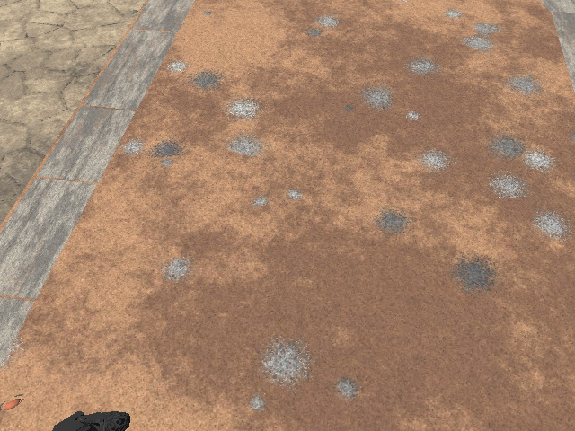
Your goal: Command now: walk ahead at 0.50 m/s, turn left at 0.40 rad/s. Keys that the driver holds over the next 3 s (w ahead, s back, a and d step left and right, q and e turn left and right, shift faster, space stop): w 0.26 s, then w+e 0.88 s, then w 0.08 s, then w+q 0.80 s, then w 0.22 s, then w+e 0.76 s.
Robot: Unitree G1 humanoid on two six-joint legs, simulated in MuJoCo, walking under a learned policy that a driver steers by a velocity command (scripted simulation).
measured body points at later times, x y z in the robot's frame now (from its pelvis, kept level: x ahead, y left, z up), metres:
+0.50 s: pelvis +0.25 +0.06 +0.00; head +0.28 +0.08 +0.45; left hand +0.29 +0.35 -0.13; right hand +0.43 -0.19 -0.08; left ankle +0.30 +0.16 -0.73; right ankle +0.16 -0.09 -0.65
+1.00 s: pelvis +0.51 -0.02 -0.01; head +0.55 -0.04 +0.44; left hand +0.74 +0.20 -0.10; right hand +0.51 -0.31 -0.13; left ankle +0.41 +0.17 -0.63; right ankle +0.56 -0.10 -0.73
